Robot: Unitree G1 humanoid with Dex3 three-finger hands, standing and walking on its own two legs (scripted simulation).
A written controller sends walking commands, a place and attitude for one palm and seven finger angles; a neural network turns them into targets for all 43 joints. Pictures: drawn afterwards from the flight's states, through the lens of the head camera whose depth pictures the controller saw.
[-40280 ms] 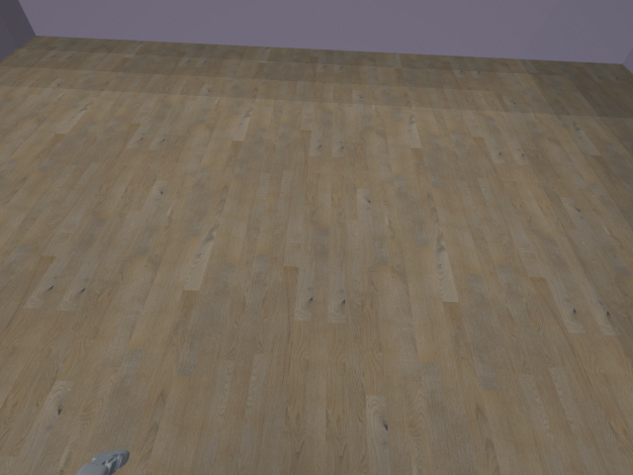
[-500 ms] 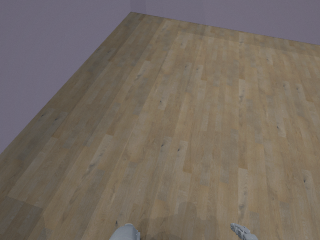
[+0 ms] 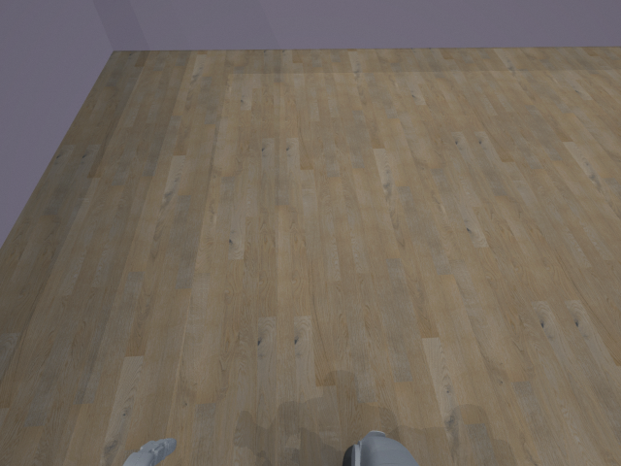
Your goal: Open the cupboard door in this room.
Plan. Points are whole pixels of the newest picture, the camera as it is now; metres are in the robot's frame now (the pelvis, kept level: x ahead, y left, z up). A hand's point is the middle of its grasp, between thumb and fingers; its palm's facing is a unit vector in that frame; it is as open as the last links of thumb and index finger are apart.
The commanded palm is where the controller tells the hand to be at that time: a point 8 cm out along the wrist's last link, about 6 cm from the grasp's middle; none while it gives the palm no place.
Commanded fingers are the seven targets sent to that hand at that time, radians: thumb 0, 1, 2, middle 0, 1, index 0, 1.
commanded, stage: walk to a spot facing it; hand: left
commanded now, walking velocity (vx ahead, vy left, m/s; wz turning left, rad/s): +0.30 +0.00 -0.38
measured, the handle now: out of the picture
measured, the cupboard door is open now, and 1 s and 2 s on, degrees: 43 43 43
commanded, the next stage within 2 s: turn to face it in 0.08 s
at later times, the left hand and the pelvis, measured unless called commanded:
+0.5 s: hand (222, 419) +0.22 +0.14 -0.19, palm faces +0.09 -0.99 -0.14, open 7.3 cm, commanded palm none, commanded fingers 0.00 0.90 0.90 -0.20 -0.30 -0.20 -0.30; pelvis +0.20 -0.03 +0.00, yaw +4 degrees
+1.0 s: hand (189, 363) +0.30 +0.20 -0.16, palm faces +0.31 -0.91 -0.26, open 7.4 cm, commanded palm none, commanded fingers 0.00 0.90 0.90 -0.20 -0.30 -0.20 -0.30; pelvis +0.26 -0.04 +0.01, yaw +19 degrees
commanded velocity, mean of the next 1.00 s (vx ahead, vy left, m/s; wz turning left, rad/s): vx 0.04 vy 0.00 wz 0.48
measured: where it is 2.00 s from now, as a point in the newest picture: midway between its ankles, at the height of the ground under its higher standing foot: (335, 428)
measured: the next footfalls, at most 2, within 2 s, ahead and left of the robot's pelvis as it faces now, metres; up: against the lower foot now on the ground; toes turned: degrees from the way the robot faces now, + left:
right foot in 0.06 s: +0.16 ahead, -0.11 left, +0.00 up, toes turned -8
left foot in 0.54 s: +0.32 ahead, +0.07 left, +0.00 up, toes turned +12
